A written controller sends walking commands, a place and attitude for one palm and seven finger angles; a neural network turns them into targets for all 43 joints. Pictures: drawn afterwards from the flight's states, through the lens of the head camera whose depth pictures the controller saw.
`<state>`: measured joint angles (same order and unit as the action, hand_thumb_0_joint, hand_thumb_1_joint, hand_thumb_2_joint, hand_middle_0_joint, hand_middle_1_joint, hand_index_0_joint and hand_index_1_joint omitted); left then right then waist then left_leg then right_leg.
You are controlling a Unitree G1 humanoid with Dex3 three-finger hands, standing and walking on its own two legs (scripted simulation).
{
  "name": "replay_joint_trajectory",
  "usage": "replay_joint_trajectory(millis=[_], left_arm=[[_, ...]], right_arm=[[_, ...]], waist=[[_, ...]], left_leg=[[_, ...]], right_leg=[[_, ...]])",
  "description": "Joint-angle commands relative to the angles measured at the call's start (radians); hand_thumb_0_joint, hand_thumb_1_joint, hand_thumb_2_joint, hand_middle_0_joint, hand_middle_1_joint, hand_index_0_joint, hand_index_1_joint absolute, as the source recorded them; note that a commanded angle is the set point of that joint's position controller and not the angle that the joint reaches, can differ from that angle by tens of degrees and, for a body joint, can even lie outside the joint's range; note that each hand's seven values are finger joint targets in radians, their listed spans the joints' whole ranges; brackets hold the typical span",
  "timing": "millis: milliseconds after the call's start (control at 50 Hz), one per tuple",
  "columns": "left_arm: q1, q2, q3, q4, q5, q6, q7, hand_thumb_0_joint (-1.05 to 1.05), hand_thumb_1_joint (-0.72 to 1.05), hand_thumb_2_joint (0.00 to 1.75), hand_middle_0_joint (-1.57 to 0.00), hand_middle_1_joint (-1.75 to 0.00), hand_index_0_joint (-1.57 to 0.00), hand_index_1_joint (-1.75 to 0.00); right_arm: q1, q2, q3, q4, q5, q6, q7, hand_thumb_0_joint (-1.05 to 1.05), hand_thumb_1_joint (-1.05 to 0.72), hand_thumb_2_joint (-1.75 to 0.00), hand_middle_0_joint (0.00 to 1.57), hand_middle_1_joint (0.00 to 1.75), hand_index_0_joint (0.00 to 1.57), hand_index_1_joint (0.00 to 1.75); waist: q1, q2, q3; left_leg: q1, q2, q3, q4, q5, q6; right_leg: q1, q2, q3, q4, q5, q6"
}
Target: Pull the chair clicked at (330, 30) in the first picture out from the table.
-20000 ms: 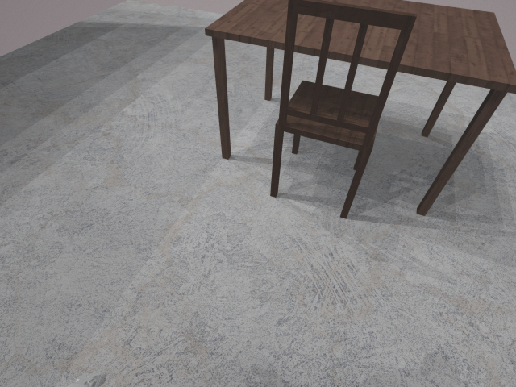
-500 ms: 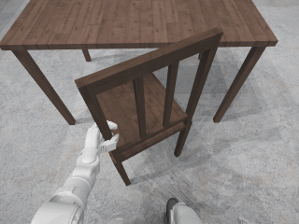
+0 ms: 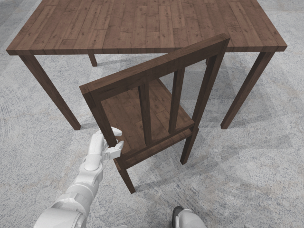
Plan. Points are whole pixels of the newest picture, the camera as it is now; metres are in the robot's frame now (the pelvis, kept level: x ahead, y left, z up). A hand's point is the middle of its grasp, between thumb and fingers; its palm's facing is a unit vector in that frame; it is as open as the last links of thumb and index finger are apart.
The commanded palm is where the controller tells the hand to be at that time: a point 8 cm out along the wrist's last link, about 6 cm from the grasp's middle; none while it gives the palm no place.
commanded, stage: step backward, pulling the chair out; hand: left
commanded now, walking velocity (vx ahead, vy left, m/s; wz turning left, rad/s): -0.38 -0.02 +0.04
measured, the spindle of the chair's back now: (146, 119) +0.43 +0.03 -0.03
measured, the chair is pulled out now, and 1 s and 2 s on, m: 0.21 0.21 0.21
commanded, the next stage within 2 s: stop walking, hand still on the chair in 1.04 s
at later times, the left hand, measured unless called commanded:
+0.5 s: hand (116, 149) +0.34 +0.12 -0.06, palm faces +0.00 -0.98 -0.20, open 5.9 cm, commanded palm +0.35 +0.17 -0.05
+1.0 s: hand (116, 148) +0.34 +0.12 -0.06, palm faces +0.01 -0.98 -0.20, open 5.9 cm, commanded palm +0.35 +0.17 -0.05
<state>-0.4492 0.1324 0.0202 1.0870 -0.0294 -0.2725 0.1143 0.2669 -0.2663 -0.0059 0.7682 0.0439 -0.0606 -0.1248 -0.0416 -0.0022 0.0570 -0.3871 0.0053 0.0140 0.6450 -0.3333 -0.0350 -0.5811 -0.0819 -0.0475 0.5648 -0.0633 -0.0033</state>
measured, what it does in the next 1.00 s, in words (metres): stands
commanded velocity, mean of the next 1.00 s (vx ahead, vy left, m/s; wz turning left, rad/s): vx -0.38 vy -0.02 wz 0.04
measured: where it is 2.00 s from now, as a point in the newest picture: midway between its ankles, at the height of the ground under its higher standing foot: outside the picture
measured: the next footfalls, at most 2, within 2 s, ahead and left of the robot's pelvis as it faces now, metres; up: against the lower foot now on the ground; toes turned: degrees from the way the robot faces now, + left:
none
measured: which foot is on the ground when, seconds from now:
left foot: down 0.00-1.00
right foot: down 0.00-1.00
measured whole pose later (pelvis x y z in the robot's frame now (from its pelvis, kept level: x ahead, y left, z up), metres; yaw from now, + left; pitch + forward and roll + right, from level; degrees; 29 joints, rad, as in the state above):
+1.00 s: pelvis +0.00 +0.00 +0.00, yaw +0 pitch +4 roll +2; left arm -0.45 0.15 0.01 1.07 -0.03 -0.25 0.11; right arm 0.27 -0.26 0.00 0.76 0.05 -0.04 -0.13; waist -0.04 0.00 0.06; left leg -0.38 0.02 0.01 0.65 -0.34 -0.04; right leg -0.57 -0.07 -0.06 0.55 -0.06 -0.01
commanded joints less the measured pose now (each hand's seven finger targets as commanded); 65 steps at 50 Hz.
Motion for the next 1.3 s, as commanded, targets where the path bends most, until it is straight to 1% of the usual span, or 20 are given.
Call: replay_joint_trajectory(millis=[0, 80, 180, 260, 320, 400, 440, 560, 640, 780, 820, 880, 960, 1040, 1120, 1140, 1160, 1200, 1220, 1280], left_arm=[[-0.343, 0.203, 0.0, -0.215, 0.023, -0.048, 0.015, 0.0, 0.9, 0.9, -0.5, -1.45, -0.5, -1.45], [-0.337, 0.21, 0.0, -0.22, 0.015, -0.043, 0.011, 0.0, 0.9, 0.9, -0.5, -1.45, -0.5, -1.45], [-0.304, 0.23, 0.016, -0.182, 0.014, -0.037, 0.011, 0.0, 0.9, 0.9, -0.5, -1.45, -0.5, -1.45], [-0.319, 0.235, 0.021, -0.178, 0.023, -0.039, 0.014, 0.0, 0.9, 0.9, -0.5, -1.45, -0.5, -1.45], [-0.318, 0.224, 0.011, -0.185, 0.021, -0.036, 0.014, 0.0, 0.9, 0.9, -0.5, -1.45, -0.5, -1.45], [-0.33, 0.212, 0.002, -0.203, 0.019, -0.037, 0.015, 0.0, 0.9, 0.9, -0.5, -1.45, -0.5, -1.45], [-0.336, 0.206, -0.003, -0.215, 0.018, -0.038, 0.013, 0.0, 0.9, 0.9, -0.5, -1.45, -0.5, -1.45], [-0.333, 0.218, 0.006, -0.21, 0.017, -0.036, 0.012, 0.0, 0.9, 0.9, -0.5, -1.45, -0.5, -1.45], [-0.324, 0.212, 0.003, -0.186, 0.018, -0.033, 0.011, 0.0, 0.9, 0.9, -0.5, -1.45, -0.5, -1.45], [-0.324, 0.23, 0.015, -0.186, 0.018, -0.035, 0.015, 0.0, 0.9, 0.9, -0.5, -1.45, -0.5, -1.45], [-0.326, 0.219, 0.007, -0.2, 0.016, -0.034, 0.015, 0.0, 0.9, 0.9, -0.5, -1.45, -0.5, -1.45], [-0.313, 0.237, 0.015, -0.189, 0.012, -0.027, 0.015, 0.0, 0.9, 0.9, -0.5, -1.45, -0.5, -1.45], [-0.322, 0.229, 0.011, -0.189, 0.019, -0.023, 0.014, 0.0, 0.9, 0.9, -0.5, -1.45, -0.5, -1.45], [-0.331, 0.216, 0.001, -0.204, 0.019, -0.024, 0.013, 0.0, 0.9, 0.9, -0.5, -1.45, -0.5, -1.45], [-0.336, 0.204, -0.003, -0.219, 0.018, -0.023, 0.013, 0.0, 0.9, 0.9, -0.5, -1.45, -0.5, -1.45], [-0.276, 0.194, 0.002, -0.403, 0.014, -0.031, 0.013, 0.0, 0.9, 0.9, -0.5, -1.45, -0.5, -1.45], [-0.249, 0.188, 0.005, -0.42, 0.014, -0.023, 0.014, 0.0, 0.9, 0.9, -0.5, -1.45, -0.5, -1.45], [-0.207, 0.169, -0.006, -0.436, 0.005, 0.004, 0.013, 0.0, 0.9, 0.9, -0.5, -1.45, -0.5, -1.45], [-0.188, 0.164, -0.007, -0.444, 0.003, 0.019, 0.013, 0.0, 0.9, 0.9, -0.5, -1.45, -0.5, -1.45], [-0.134, 0.186, 0.007, -0.458, 0.004, 0.048, 0.015, 0.0, 0.9, 0.9, -0.5, -1.45, -0.5, -1.45]], right_arm=[[0.03, -0.128, -0.033, -0.098, 0.003, -0.022, -0.014, 0.0, -0.9, -0.9, 0.2, 0.3, 0.2, 0.3], [0.038, -0.129, -0.041, -0.099, 0.002, -0.014, -0.017, 0.0, -0.9, -0.9, 0.2, 0.3, 0.2, 0.3], [0.064, -0.129, -0.045, -0.083, 0.006, -0.014, -0.014, 0.0, -0.9, -0.9, 0.2, 0.3, 0.2, 0.3], [0.07, -0.12, -0.039, -0.074, 0.005, -0.015, -0.009, 0.0, -0.9, -0.9, 0.2, 0.3, 0.2, 0.3], [0.055, -0.129, -0.035, -0.083, 0.004, -0.015, -0.011, 0.0, -0.9, -0.9, 0.2, 0.3, 0.2, 0.3], [0.038, -0.131, -0.032, -0.097, 0.005, -0.011, -0.016, 0.0, -0.9, -0.9, 0.2, 0.3, 0.2, 0.3], [0.035, -0.127, -0.032, -0.103, 0.004, -0.01, -0.015, 0.0, -0.9, -0.9, 0.2, 0.3, 0.2, 0.3], [0.057, -0.124, -0.037, -0.093, 0.004, -0.008, -0.015, 0.0, -0.9, -0.9, 0.2, 0.3, 0.2, 0.3], [0.066, -0.125, -0.036, -0.083, 0.005, -0.007, -0.014, 0.0, -0.9, -0.9, 0.2, 0.3, 0.2, 0.3], [0.047, -0.133, -0.036, -0.086, 0.005, -0.01, -0.017, 0.0, -0.9, -0.9, 0.2, 0.3, 0.2, 0.3], [0.049, -0.125, -0.034, -0.093, 0.006, -0.008, -0.015, 0.0, -0.9, -0.9, 0.2, 0.3, 0.2, 0.3], [0.058, -0.129, -0.038, -0.086, 0.007, -0.007, -0.014, 0.0, -0.9, -0.9, 0.2, 0.3, 0.2, 0.3], [0.067, -0.123, -0.035, -0.083, 0.006, -0.006, -0.008, 0.0, -0.9, -0.9, 0.2, 0.3, 0.2, 0.3], [0.048, -0.13, -0.031, -0.094, 0.004, -0.004, -0.013, 0.0, -0.9, -0.9, 0.2, 0.3, 0.2, 0.3], [0.031, -0.132, -0.03, -0.109, 0.004, 0.001, -0.017, 0.0, -0.9, -0.9, 0.2, 0.3, 0.2, 0.3], [0.005, -0.118, -0.037, -0.171, -0.007, 0.007, -0.01, 0.0, -0.9, -0.9, 0.2, 0.3, 0.2, 0.3], [-0.02, -0.113, -0.032, -0.178, -0.01, 0.013, -0.012, 0.0, -0.9, -0.9, 0.2, 0.3, 0.2, 0.3], [-0.022, -0.102, -0.027, -0.191, -0.004, 0.021, -0.014, 0.0, -0.9, -0.9, 0.2, 0.3, 0.2, 0.3], [-0.021, -0.099, -0.026, -0.196, -0.003, 0.025, -0.014, 0.0, -0.9, -0.9, 0.2, 0.3, 0.2, 0.3], [0.0, -0.098, -0.03, -0.189, -0.002, 0.028, -0.015, 0.0, -0.9, -0.9, 0.2, 0.3, 0.2, 0.3]], waist=[[0.021, 0.082, -0.34], [0.019, 0.024, -0.332], [0.017, -0.074, -0.322], [0.012, -0.099, -0.365], [0.017, -0.019, -0.359], [0.022, 0.031, -0.347], [0.024, 0.038, -0.341], [0.02, -0.025, -0.343], [0.016, -0.058, -0.344], [0.022, 0.014, -0.335], [0.023, 0.002, -0.341], [0.022, -0.063, -0.335], [0.017, -0.083, -0.358], [0.021, 0.0, -0.354], [0.027, 0.073, -0.336], [0.035, 0.1, -0.353], [0.039, 0.109, -0.343], [0.04, 0.09, -0.333], [0.039, 0.053, -0.315], [0.031, -0.015, -0.283]], left_leg=[[-0.035, 0.152, -0.115, -0.167, 0.099, 0.061], [-0.027, 0.139, -0.1, -0.114, 0.103, 0.043], [0.003, 0.076, -0.079, -0.047, -0.047, 0.035], [0.045, 0.058, -0.064, -0.05, -0.074, 0.038], [0.03, 0.093, -0.093, -0.115, -0.017, 0.049], [-0.008, 0.134, -0.11, -0.157, 0.06, 0.054], [-0.027, 0.137, -0.105, -0.146, 0.07, 0.049], [-0.004, 0.102, -0.093, -0.089, 0.012, 0.037], [0.016, 0.091, -0.092, -0.083, -0.004, 0.038], [-0.002, 0.123, -0.105, -0.126, 0.035, 0.049], [-0.01, 0.114, -0.099, -0.112, 0.031, 0.044], [0.01, 0.083, -0.086, -0.073, -0.035, 0.038], [0.045, 0.065, -0.074, -0.069, -0.065, 0.039], [0.025, 0.109, -0.103, -0.14, 0.014, 0.049], [-0.024, 0.163, -0.126, -0.18, 0.124, 0.052], [-0.039, 0.176, -0.154, -0.199, 0.115, 0.06], [-0.05, 0.179, -0.143, -0.202, 0.103, 0.062], [-0.064, 0.166, -0.125, -0.2, 0.029, 0.062], [-0.065, 0.151, -0.113, -0.193, -0.029, 0.06], [0.005, 0.084, -0.073, -0.153, -0.156, 0.054]], right_leg=[[0.32, -0.064, 0.11, -0.008, -0.139, -0.004], [0.309, -0.092, 0.154, -0.013, -0.074, -0.034], [0.257, -0.141, 0.22, -0.145, -0.188, -0.057], [0.263, -0.158, 0.209, -0.188, -0.224, -0.044], [0.281, -0.119, 0.168, -0.146, -0.207, -0.025], [0.312, -0.081, 0.129, -0.07, -0.159, -0.013], [0.322, -0.085, 0.139, -0.045, -0.134, -0.021], [0.291, -0.12, 0.192, -0.097, -0.142, -0.047], [0.276, -0.126, 0.185, -0.125, -0.165, -0.044], [0.292, -0.097, 0.155, -0.084, -0.164, -0.028], [0.304, -0.105, 0.169, -0.086, -0.15, -0.032], [0.281, -0.136, 0.205, -0.153, -0.191, -0.046], [0.272, -0.154, 0.198, -0.195, -0.231, -0.042], [0.3, -0.105, 0.149, -0.132, -0.196, -0.02], [0.341, -0.065, 0.108, -0.01, -0.103, -0.015], [0.399, -0.061, 0.115, 0.01, -0.095, -0.019], [0.423, -0.058, 0.116, 0.027, -0.086, -0.02], [0.442, -0.058, 0.122, 0.019, -0.13, -0.022], [0.431, -0.063, 0.136, -0.004, -0.175, -0.025], [0.369, -0.09, 0.195, -0.148, -0.306, -0.037]])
